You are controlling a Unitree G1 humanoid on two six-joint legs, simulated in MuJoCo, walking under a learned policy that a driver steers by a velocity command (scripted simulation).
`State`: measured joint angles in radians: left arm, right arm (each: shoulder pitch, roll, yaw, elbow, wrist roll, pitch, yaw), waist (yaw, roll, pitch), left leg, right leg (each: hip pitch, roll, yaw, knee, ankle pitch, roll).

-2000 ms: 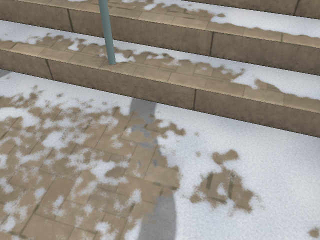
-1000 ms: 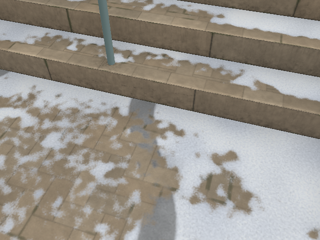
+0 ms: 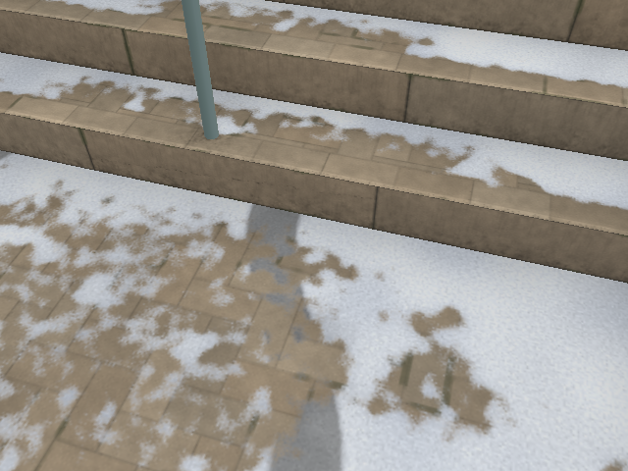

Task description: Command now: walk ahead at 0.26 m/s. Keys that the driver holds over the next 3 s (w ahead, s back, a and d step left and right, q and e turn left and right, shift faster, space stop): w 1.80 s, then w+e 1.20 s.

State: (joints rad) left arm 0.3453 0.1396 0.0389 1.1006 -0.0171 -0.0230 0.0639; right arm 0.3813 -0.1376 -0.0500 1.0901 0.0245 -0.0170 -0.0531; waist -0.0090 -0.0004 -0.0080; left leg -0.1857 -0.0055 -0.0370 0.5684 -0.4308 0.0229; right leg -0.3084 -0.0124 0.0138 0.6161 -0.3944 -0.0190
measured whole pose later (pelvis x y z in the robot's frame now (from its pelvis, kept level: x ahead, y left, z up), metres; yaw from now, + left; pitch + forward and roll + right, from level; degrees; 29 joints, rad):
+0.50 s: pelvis +0.19 -0.02 +0.01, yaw +0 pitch +2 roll +0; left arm 0.51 0.14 0.00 1.11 0.01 -0.10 0.02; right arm 0.03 -0.22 -0.05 0.88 0.03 -0.09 0.02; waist 0.08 0.03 -0.01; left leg -0.70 0.10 0.02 0.76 -0.03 0.04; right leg 0.06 0.04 -0.04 0.22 -0.33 -0.04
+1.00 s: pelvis +0.48 +0.03 +0.02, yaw +0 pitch +1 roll +2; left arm 0.09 0.25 0.05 0.88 -0.01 -0.09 0.01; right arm 0.38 -0.21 -0.02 1.02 0.00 -0.10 0.01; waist -0.06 -0.04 -0.01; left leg -0.04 -0.09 0.07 0.20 -0.19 0.08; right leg -0.75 -0.15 0.05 0.81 0.07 -0.02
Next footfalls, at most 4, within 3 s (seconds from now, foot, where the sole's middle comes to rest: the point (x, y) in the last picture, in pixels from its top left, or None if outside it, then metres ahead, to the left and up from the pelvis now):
0.64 left None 0.47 0.11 -0.77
1.22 right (373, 359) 0.80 -0.11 -0.77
1.74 left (278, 273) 1.07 0.12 -0.77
2.34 right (374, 161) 1.33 -0.15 -0.60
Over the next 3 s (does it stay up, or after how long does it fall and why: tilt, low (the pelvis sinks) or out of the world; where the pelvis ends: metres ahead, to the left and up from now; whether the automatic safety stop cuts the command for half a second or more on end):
stays up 1.54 -0.14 0.25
